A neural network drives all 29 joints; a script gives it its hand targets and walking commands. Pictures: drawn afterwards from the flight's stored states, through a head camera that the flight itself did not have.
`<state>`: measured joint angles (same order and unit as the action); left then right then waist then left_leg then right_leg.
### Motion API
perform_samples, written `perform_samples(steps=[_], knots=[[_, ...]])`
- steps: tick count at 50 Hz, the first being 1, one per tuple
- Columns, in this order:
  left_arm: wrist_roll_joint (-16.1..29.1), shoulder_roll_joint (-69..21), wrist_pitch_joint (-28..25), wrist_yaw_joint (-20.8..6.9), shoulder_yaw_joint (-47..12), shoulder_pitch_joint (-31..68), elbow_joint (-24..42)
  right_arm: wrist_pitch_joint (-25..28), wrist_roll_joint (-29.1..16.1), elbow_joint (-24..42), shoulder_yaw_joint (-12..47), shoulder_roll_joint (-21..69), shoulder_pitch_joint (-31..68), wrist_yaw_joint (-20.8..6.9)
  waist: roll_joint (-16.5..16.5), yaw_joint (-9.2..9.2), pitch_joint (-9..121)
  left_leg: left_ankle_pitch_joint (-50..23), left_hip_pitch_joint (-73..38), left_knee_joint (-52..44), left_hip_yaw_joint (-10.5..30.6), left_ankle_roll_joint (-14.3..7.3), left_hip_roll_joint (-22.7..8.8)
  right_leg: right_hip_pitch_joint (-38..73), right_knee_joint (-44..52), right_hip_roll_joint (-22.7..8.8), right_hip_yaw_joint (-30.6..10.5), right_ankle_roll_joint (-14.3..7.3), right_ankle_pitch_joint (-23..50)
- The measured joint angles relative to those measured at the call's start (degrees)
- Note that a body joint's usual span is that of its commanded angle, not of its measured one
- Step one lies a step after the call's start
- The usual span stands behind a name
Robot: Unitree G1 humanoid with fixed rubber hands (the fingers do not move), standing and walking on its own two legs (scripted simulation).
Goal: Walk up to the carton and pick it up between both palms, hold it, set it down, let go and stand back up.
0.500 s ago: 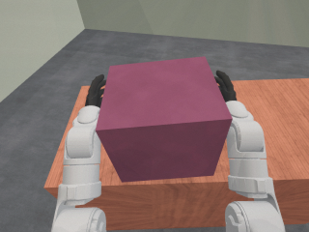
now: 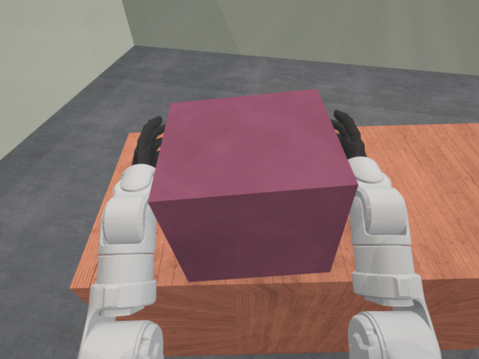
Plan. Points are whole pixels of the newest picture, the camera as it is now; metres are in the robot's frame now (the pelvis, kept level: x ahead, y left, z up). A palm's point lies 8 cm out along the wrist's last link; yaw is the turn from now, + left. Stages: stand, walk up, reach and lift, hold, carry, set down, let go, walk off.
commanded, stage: hold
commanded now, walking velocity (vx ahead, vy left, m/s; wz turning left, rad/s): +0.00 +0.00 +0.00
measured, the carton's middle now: (250, 188) +0.32 -0.01 +0.15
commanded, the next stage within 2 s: none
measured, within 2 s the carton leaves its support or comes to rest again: neither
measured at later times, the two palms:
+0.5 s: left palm (144, 168) +0.36 +0.15 +0.17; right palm (346, 160) +0.36 -0.16 +0.16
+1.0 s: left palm (146, 168) +0.36 +0.15 +0.16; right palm (348, 161) +0.36 -0.16 +0.16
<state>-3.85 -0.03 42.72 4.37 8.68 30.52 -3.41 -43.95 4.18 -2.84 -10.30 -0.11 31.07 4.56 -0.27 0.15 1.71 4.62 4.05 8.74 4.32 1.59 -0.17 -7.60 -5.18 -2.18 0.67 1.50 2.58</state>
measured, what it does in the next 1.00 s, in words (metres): stands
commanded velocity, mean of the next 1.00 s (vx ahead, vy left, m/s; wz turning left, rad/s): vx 0.00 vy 0.00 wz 0.00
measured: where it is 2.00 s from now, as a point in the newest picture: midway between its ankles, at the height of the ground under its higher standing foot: outside the picture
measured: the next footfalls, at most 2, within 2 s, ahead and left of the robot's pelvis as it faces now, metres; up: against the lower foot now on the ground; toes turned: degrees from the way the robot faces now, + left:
none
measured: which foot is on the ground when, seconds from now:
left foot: down 0.00-1.00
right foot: down 0.00-1.00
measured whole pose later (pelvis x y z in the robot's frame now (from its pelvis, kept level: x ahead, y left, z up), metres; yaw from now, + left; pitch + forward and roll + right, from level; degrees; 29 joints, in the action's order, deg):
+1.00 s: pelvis +0.00 +0.00 +0.00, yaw +1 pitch +0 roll +0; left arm -4.1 -0.2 42.9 4.4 8.2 29.5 -1.6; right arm -43.7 3.8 -1.3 -9.9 -0.2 29.9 4.6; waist 0.0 0.4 1.0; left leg 4.0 3.1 7.4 4.2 1.5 -0.2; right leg -6.4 -3.9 -2.2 0.7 1.6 2.8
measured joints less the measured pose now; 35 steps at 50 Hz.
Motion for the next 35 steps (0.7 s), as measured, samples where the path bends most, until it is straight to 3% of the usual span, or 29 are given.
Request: perform_samples(steps=[35], knots=[[-0.17,0.02,0.12,-0.02,-0.39,-0.42,0.99,0.16,-0.19,0.94,0.32,-0.12,-0.67,0.09,0.17,0.09,-0.46,-0.24,-0.66,-0.82,-0.07,-0.13,0.04,0.97,0.94,-0.09,0.04,0.14,0.03]])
